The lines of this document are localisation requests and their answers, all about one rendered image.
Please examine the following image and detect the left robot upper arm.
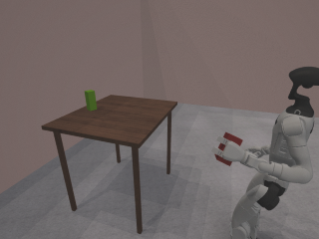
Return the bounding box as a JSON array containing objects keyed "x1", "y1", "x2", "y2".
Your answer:
[{"x1": 281, "y1": 116, "x2": 313, "y2": 184}]

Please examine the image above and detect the robot left hand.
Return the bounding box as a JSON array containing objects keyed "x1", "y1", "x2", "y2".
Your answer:
[{"x1": 211, "y1": 135, "x2": 245, "y2": 162}]

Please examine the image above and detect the table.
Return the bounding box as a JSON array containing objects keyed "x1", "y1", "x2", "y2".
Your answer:
[{"x1": 41, "y1": 95, "x2": 177, "y2": 234}]

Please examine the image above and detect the left robot forearm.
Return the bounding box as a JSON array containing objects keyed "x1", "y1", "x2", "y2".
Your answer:
[{"x1": 240, "y1": 151, "x2": 311, "y2": 183}]

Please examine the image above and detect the sponge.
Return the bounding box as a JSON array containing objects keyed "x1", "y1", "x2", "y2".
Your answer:
[{"x1": 215, "y1": 132, "x2": 243, "y2": 166}]

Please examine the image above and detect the right robot forearm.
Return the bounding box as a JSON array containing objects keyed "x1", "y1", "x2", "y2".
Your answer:
[{"x1": 260, "y1": 144, "x2": 271, "y2": 155}]

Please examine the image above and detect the humanoid robot torso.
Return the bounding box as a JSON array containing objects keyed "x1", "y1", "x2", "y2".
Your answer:
[{"x1": 263, "y1": 109, "x2": 315, "y2": 197}]

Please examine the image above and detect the right robot thigh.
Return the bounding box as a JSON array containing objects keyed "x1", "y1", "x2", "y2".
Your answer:
[{"x1": 245, "y1": 172, "x2": 265, "y2": 214}]

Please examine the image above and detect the robot right hand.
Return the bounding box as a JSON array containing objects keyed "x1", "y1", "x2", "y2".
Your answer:
[{"x1": 244, "y1": 145, "x2": 264, "y2": 158}]

